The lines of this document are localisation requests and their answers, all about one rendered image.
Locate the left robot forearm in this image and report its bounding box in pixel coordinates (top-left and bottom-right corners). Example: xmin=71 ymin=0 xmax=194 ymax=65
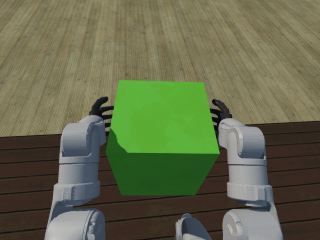
xmin=44 ymin=115 xmax=106 ymax=240

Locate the right robot hand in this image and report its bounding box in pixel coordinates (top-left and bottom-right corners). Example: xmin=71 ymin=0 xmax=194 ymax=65
xmin=210 ymin=99 xmax=232 ymax=139

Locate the carton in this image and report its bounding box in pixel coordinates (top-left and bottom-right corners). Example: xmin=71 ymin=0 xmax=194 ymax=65
xmin=105 ymin=80 xmax=220 ymax=196

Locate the robot left upper arm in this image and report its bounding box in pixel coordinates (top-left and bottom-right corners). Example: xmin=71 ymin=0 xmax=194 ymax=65
xmin=45 ymin=208 xmax=106 ymax=240

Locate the right robot shin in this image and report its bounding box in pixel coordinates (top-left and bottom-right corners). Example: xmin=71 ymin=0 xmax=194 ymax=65
xmin=181 ymin=213 xmax=192 ymax=219

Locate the robot right upper arm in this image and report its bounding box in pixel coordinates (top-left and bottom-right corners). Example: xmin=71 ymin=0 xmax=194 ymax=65
xmin=222 ymin=209 xmax=283 ymax=240

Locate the left robot hand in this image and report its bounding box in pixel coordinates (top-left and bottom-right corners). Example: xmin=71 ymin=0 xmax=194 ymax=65
xmin=89 ymin=96 xmax=114 ymax=136

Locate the robot right thigh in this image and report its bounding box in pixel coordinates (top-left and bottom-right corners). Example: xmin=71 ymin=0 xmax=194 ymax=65
xmin=175 ymin=217 xmax=212 ymax=240

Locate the right robot forearm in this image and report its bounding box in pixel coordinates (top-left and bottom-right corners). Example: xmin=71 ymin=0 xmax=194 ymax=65
xmin=217 ymin=118 xmax=284 ymax=240

